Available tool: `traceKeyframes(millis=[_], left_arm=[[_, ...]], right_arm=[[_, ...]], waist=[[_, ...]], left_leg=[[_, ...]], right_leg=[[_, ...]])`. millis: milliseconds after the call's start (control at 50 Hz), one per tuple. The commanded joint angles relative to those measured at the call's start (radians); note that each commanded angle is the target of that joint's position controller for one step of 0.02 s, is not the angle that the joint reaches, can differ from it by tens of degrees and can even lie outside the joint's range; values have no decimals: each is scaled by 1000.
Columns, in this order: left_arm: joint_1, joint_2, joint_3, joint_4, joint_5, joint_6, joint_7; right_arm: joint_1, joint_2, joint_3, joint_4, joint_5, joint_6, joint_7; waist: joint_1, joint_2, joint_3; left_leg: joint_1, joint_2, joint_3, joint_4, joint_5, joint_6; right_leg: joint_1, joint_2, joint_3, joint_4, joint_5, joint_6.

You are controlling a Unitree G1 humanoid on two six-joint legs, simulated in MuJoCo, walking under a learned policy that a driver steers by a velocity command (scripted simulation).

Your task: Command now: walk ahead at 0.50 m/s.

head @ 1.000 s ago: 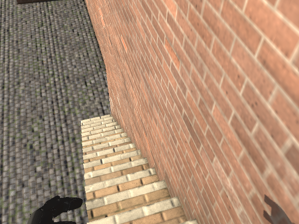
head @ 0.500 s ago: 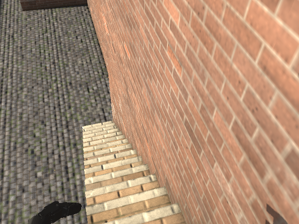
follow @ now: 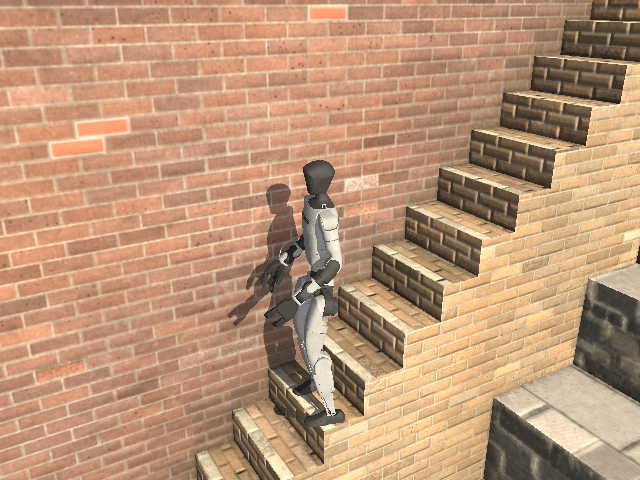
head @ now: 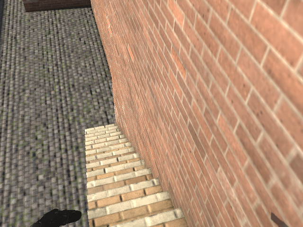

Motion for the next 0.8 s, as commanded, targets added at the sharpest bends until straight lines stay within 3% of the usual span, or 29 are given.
traceKeyframes(millis=[20,800], left_arm=[[-75,94,31,-93,1,-19,3],[-55,96,33,-78,3,-18,3]], right_arm=[[-52,-101,-32,-84,1,-16,-3],[-54,-95,-30,-84,0,-16,-4]], waist=[[1,38,-94],[8,38,-90]], left_leg=[[196,46,-63,18,304,-42],[193,44,-68,5,306,-48]], right_leg=[[-140,-9,-18,-28,245,-33],[-126,-10,-21,-44,249,-32]])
